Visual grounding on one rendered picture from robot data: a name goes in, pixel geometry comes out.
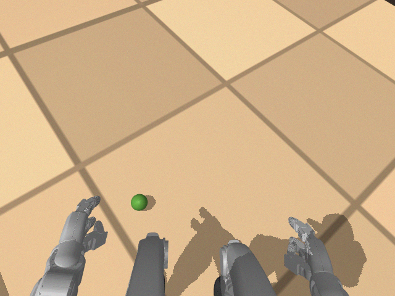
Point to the left robot arm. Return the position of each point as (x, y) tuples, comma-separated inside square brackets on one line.
[(63, 272)]

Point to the ball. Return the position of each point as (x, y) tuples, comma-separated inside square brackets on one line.
[(139, 202)]

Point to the left robot hand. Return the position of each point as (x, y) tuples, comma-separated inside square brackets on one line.
[(77, 225)]

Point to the right robot arm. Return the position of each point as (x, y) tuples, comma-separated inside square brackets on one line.
[(326, 284)]

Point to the right robot hand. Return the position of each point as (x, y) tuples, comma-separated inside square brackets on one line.
[(313, 256)]

